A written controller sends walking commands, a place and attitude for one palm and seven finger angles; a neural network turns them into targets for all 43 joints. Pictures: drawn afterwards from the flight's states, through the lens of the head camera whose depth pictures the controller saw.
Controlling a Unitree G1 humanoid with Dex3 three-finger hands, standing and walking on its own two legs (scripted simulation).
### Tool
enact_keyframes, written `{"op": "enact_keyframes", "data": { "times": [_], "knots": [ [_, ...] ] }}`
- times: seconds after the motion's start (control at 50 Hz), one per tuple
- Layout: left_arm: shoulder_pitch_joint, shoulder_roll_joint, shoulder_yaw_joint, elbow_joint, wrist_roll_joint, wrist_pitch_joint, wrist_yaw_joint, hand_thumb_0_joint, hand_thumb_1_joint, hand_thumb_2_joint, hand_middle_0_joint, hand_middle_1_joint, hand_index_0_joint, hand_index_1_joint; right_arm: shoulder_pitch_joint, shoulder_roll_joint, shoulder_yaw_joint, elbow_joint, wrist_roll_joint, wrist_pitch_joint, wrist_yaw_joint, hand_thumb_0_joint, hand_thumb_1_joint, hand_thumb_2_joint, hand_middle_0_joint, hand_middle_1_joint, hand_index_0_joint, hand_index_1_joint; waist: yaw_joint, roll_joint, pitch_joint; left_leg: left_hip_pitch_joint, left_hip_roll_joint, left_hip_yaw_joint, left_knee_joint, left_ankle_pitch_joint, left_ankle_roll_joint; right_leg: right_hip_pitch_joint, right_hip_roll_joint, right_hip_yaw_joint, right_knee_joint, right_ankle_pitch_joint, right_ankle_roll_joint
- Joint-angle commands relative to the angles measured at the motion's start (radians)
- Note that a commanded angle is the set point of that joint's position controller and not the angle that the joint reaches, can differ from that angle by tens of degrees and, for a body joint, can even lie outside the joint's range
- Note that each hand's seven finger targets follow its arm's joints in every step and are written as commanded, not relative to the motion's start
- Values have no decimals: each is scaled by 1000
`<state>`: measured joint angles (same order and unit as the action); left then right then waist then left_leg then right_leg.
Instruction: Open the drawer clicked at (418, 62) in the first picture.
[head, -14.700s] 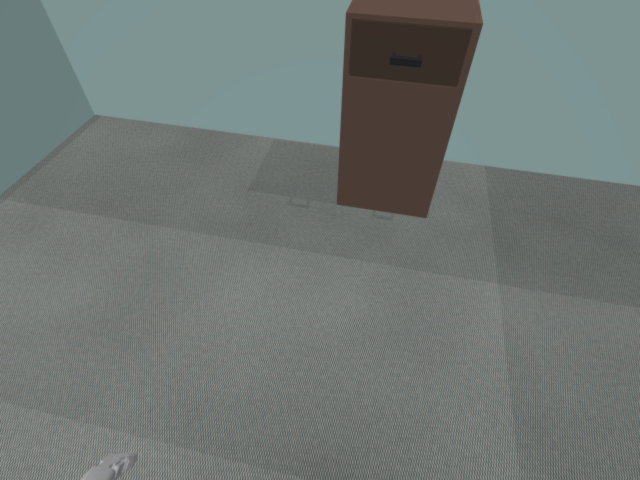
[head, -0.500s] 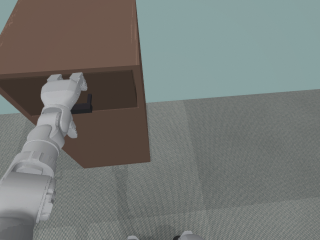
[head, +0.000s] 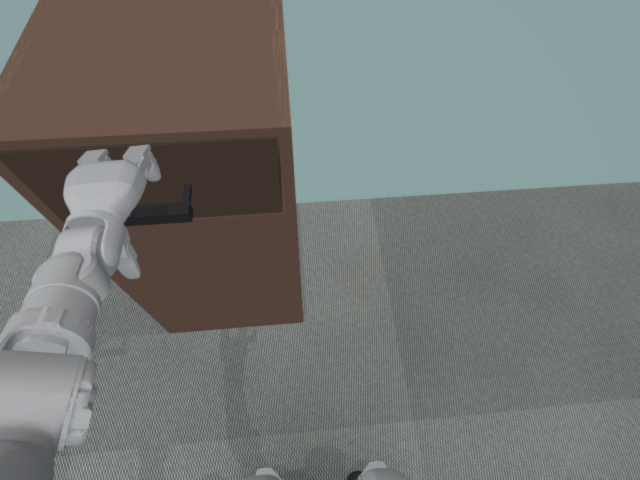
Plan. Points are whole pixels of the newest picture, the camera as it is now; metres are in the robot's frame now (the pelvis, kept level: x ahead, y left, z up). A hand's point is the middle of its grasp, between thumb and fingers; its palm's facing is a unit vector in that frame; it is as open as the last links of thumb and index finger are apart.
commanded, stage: move the hooked fingers above the handle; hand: left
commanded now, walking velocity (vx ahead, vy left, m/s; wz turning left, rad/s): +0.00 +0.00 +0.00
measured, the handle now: (158, 202) +0.51 +0.24 -0.03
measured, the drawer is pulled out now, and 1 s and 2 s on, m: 0.00 0.00 0.00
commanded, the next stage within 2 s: lower the fingers behind the handle in 0.50 s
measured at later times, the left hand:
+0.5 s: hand (137, 209) +0.46 +0.24 +0.02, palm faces -0.06 -0.05 -1.00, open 13.7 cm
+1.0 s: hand (152, 219) +0.46 +0.23 +0.00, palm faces -0.05 -0.05 -1.00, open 13.8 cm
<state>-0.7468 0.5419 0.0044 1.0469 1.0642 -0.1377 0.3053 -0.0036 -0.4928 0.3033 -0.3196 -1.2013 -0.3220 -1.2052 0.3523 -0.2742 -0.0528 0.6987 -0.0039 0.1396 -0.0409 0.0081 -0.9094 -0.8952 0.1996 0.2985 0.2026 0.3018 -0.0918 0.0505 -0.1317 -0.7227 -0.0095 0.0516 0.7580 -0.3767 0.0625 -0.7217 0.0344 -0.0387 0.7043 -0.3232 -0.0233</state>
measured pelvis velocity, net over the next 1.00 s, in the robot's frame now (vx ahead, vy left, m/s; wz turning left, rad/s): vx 0.00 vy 0.00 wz -0.01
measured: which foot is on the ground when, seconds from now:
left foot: down 0.00-1.00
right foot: down 0.00-1.00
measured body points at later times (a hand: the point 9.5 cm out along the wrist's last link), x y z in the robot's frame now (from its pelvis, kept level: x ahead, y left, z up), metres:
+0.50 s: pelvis +0.01 +0.01 +0.00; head +0.10 +0.01 +0.44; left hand +0.46 +0.24 +0.07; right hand +0.04 -0.25 -0.13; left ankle -0.02 +0.08 -0.71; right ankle +0.00 -0.11 -0.71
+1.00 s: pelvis +0.00 +0.00 -0.01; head +0.11 -0.01 +0.43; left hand +0.46 +0.23 +0.05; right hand +0.02 -0.28 -0.14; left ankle -0.02 +0.08 -0.71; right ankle +0.00 -0.11 -0.71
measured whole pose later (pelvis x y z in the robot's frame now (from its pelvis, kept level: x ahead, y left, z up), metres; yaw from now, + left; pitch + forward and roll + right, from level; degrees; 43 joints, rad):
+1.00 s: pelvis +0.00 +0.00 -0.01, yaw +0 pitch +21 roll -2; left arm -0.71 0.48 0.02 1.02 1.10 -0.13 0.38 0.00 -0.49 0.30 -0.32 -1.20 -0.32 -1.21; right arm 0.34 -0.27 -0.06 0.70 -0.03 0.14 -0.02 0.01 -0.91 -0.90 0.20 0.30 0.20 0.30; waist -0.09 0.05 -0.15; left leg -0.77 0.00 0.05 0.81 -0.41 0.06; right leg -0.77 0.04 -0.04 0.76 -0.35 -0.03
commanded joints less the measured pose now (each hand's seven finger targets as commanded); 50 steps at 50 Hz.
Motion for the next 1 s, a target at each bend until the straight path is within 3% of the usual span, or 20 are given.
{"op": "enact_keyframes", "data": {
  "times": [0.0, 0.06, 0.1, 0.14, 0.2, 0.24, 0.28, 0.34, 0.4, 0.48, 0.52, 0.58, 0.66, 0.7, 0.74, 0.78, 0.84, 0.9, 0.94, 0.98],
  "knots": [
    [-413, 211, 43, -224, -8, -25, 46, 0, -500, 300, -300, -1200, -300, -1200, 124, -152, -59, -52, -11, -15, -4, 0, -900, -900, 200, 300, 200, 300, -22, 41, -431, 327, 2, -78, -41, 450, -21, 166, 21, 32, -53, 293, -15],
    [-433, 176, 31, -251, -1, -25, 64, 0, -500, 300, -300, -1200, -300, -1200, 121, -149, -65, -45, -15, -17, 6, 0, -900, -900, 200, 300, 200, 300, -18, 86, -416, 383, 14, -97, -39, 508, -37, 105, 26, 13, -46, 266, -22],
    [-429, 207, 63, -240, -1, -14, 78, 0, -500, 300, -300, -1200, -300, -1200, 121, -154, -64, -41, -19, -11, 12, 0, -900, -900, 200, 300, 200, 300, -15, 75, -431, 392, 18, -102, -28, 550, -42, 100, 29, 11, -36, 277, -20],
    [-442, 184, 44, -211, 4, 13, 91, 0, -500, 300, -300, -1200, -300, -1200, 116, -152, -59, -43, -19, -9, 15, 0, -900, -900, 200, 300, 200, 300, -24, 45, -389, 356, 16, -104, -34, 524, -43, 94, 29, 4, -35, 267, -21],
    [-472, 198, 53, -236, 12, 35, 103, 0, -500, 300, -300, -1200, -300, -1200, 115, -154, -60, -45, -20, -6, 21, 0, -900, -900, 200, 300, 200, 300, -17, 75, -441, 395, 21, -111, -31, 583, -53, 104, 29, 2, -25, 285, -22],
    [-451, 160, 35, -232, 10, 53, 104, 0, -500, 300, -300, -1200, -300, -1200, 110, -148, -62, -48, -22, -4, 26, 0, -900, -900, 200, 300, 200, 300, -12, 67, -445, 414, 26, -113, -31, 611, -58, 105, 31, -3, -30, 284, -20],
    [-455, 176, 52, -250, 7, 56, 98, 0, -500, 300, -300, -1200, -300, -1200, 107, -149, -62, -50, -22, -2, 25, 0, -900, -900, 200, 300, 200, 300, -10, 45, -463, 426, 29, -115, -31, 644, -57, 125, 30, -1, -31, 307, -19],
    [-438, 151, 26, -226, 4, 70, 84, 0, -500, 300, -300, -1200, -300, -1200, 99, -145, -58, -56, -15, 0, 25, 0, -900, -900, 200, 300, 200, 300, -11, 34, -413, 397, 25, -109, -47, 574, -52, 130, 29, 1, -43, 280, -19],
    [-454, 131, 10, -237, 7, 68, 74, 0, -500, 300, -300, -1200, -300, -1200, 97, -140, -59, -61, -14, -2, 22, 0, -900, -900, 200, 300, 200, 300, -16, 41, -410, 412, 26, -112, -49, 578, -49, 125, 28, 4, -47, 278, -18],
    [-440, 161, 31, -215, 6, 64, 60, 0, -500, 300, -300, -1200, -300, -1200, 95, -143, -53, -63, -13, -4, 14, 0, -900, -900, 200, 300, 200, 300, -13, -2, -384, 364, 17, -102, -61, 494, -37, 154, 26, 9, -57, 265, -21],
    [-436, 133, 4, -201, 8, 64, 58, 0, -500, 300, -300, -1200, -300, -1200, 96, -138, -52, -66, -10, -8, 12, 0, -900, -900, 200, 300, 200, 300, -20, 3, -366, 352, 13, -95, -62, 465, -32, 146, 26, 11, -59, 261, -21],
    [-435, 178, 39, -210, 8, 54, 55, 0, -500, 300, -300, -1200, -300, -1200, 98, -142, -52, -65, -12, -9, 9, 0, -900, -900, 200, 300, 200, 300, -10, 8, -396, 346, 8, -89, -56, 478, -30, 171, 25, 18, -54, 285, -23],
    [-392, 115, -5, -177, 10, 52, 55, 0, -500, 300, -300, -1200, -300, -1200, 105, -136, -56, -61, -12, -14, 12, 0, -900, -900, 200, 300, 200, 300, -16, 21, -373, 328, 5, -78, -46, 466, -29, 149, 26, 18, -51, 286, -22],
    [-381, 138, 12, -165, 13, 49, 56, 0, -500, 300, -300, -1200, -300, -1200, 112, -140, -56, -58, -11, -13, 12, 0, -900, -900, 200, 300, 200, 300, -15, 0, -373, 306, 4, -78, -40, 469, -27, 156, 25, 21, -44, 299, -21],
    [-400, 107, -11, -176, 11, 46, 56, 0, -500, 300, -300, -1200, -300, -1200, 116, -138, -59, -58, -10, -16, 13, 0, -900, -900, 200, 300, 200, 300, -24, -2, -371, 293, 1, -76, -36, 444, -24, 150, 25, 22, -43, 293, -21],
    [-412, 171, 38, -189, 9, 30, 61, 0, -500, 300, -300, -1200, -300, -1200, 115, -145, -57, -55, -15, -16, 9, 0, -900, -900, 200, 300, 200, 300, -17, -11, -396, 281, -1, -75, -27, 445, -21, 167, 24, 30, -35, 310, -22],
    [-404, 189, 55, -219, 15, 10, 81, 0, -500, 300, -300, -1200, -300, -1200, 110, -139, -57, -60, -21, -18, 6, 0, -900, -900, 200, 300, 200, 300, -9, 27, -438, 259, -9, -63, -10, 443, -17, 184, 21, 41, -16, 339, -19],
    [-383, 257, 115, -237, 29, -1, 113, 0, -500, 300, -300, -1200, -300, -1200, 104, -143, -55, -49, -29, -16, 7, 0, -900, -900, 200, 300, 200, 300, 8, 52, -476, 249, -7, -64, 13, 483, -22, 183, 20, 43, 15, 372, -20],
    [-338, 204, 90, -211, 30, 12, 132, 0, -500, 300, -300, -1200, -300, -1200, 103, -139, -57, -48, -31, -17, 15, 0, -900, -900, 200, 300, 200, 300, 9, 50, -458, 233, -8, -60, 21, 489, -24, 167, 22, 34, 22, 373, -21],
    [-342, 189, 84, -198, 29, 26, 142, 0, -500, 300, -300, -1200, -300, -1200, 101, -141, -60, -44, -33, -17, 19, 0, -900, -900, 200, 300, 200, 300, 1, 37, -458, 230, -4, -62, 28, 500, -26, 159, 24, 32, 26, 379, -21]
  ]
}}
